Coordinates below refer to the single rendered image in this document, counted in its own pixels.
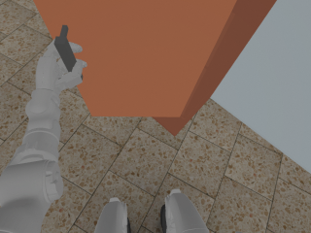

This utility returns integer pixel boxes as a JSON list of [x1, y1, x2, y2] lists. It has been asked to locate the robot right shin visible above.
[[165, 188, 181, 233]]

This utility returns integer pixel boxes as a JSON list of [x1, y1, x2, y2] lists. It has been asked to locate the left robot upper arm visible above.
[[0, 159, 64, 233]]

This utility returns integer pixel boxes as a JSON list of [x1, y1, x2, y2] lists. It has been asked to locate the cupboard door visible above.
[[33, 0, 237, 117]]

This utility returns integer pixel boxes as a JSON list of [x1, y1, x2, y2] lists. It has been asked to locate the left robot hand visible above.
[[35, 38, 87, 96]]

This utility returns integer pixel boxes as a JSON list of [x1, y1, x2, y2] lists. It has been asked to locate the left robot forearm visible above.
[[0, 88, 61, 207]]

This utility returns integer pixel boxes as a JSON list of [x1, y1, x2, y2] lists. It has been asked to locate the right robot thigh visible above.
[[164, 192, 210, 233]]

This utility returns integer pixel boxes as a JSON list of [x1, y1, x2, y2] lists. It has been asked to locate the handle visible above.
[[54, 24, 83, 79]]

